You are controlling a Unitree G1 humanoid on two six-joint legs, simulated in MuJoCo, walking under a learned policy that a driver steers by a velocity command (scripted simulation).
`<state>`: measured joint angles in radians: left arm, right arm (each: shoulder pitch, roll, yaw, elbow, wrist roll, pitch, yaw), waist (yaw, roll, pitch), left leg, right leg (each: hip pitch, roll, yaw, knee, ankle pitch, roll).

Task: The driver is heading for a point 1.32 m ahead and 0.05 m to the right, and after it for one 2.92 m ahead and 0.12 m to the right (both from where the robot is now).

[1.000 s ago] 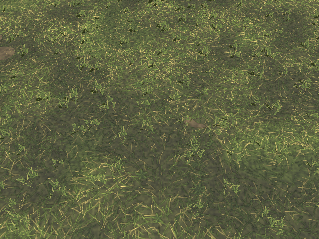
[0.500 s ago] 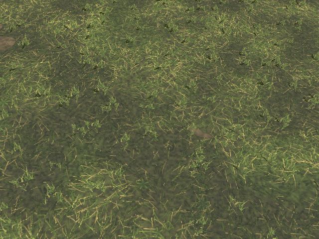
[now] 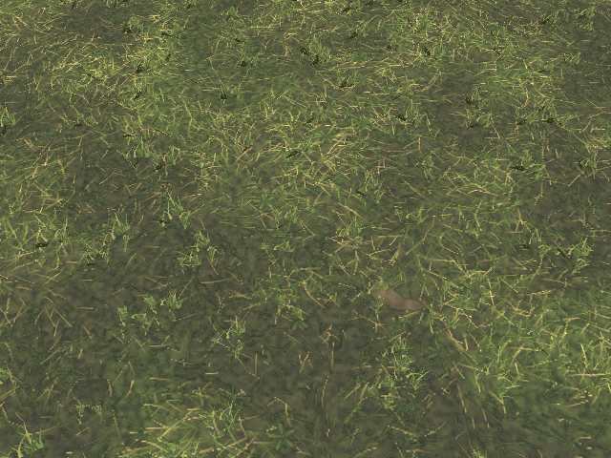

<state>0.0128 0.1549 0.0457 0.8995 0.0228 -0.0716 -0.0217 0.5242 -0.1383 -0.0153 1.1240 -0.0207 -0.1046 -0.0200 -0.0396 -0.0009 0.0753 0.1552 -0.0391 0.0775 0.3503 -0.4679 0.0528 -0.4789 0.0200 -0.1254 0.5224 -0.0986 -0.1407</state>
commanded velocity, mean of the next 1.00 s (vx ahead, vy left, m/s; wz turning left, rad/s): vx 0.50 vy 0.00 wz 0.00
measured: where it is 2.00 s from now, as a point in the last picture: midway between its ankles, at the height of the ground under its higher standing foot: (308, 200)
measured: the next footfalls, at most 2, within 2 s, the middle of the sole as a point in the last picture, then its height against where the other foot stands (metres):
left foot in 0.56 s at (266, 432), level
right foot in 1.12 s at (339, 301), level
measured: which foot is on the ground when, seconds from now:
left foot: down 0.00-0.02, up 0.04-0.54, down 0.56-1.00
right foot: down 0.00-0.58, up 0.60-1.00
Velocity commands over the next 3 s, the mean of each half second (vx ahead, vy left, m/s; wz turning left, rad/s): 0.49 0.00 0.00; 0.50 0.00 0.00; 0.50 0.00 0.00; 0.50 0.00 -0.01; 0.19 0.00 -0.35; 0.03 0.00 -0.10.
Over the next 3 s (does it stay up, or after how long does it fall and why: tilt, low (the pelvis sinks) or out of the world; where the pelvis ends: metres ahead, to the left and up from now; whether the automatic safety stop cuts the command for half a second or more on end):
stays up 1.29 0.03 0.03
